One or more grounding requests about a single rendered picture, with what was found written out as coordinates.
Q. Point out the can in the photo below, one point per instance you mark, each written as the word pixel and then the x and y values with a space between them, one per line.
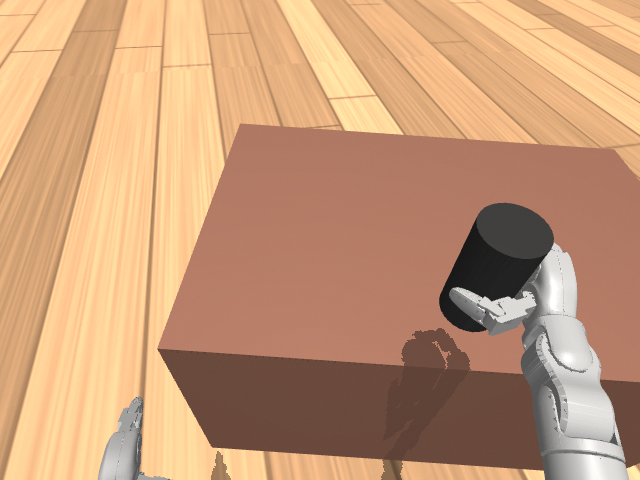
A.
pixel 506 244

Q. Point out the left robot hand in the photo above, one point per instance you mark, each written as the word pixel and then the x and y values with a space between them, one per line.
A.
pixel 122 455

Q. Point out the right robot arm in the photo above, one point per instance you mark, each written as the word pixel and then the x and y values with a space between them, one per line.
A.
pixel 575 421

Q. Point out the right robot hand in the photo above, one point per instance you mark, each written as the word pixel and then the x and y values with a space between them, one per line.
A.
pixel 551 289

